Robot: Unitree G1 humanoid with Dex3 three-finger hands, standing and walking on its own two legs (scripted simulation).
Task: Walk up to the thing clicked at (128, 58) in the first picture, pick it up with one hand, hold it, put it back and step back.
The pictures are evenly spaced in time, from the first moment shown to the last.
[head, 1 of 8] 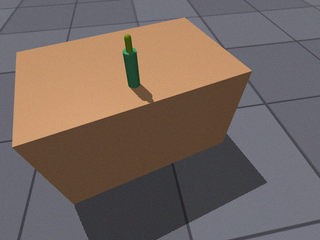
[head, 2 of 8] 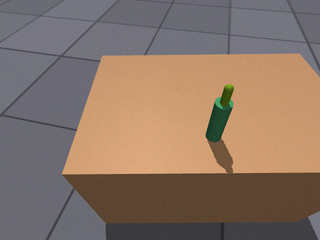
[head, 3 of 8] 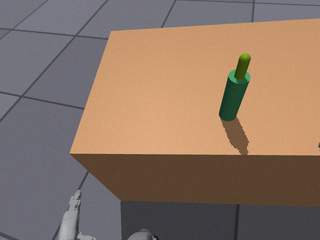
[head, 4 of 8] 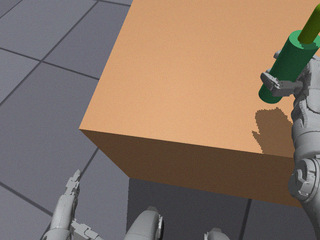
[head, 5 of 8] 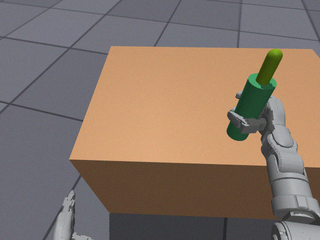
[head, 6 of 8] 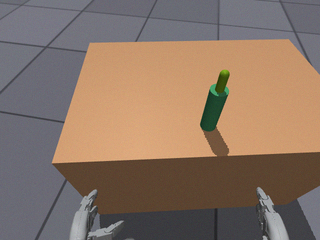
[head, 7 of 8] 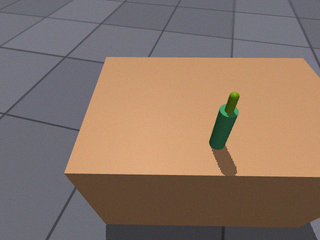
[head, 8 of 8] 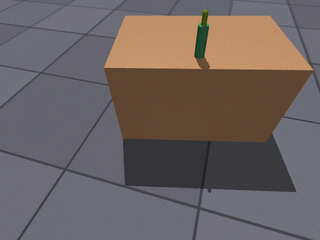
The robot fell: no
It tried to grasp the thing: yes
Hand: right
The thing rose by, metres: 0.22
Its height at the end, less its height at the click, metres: +0.00
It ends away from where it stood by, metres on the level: 0.02
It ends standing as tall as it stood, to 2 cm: yes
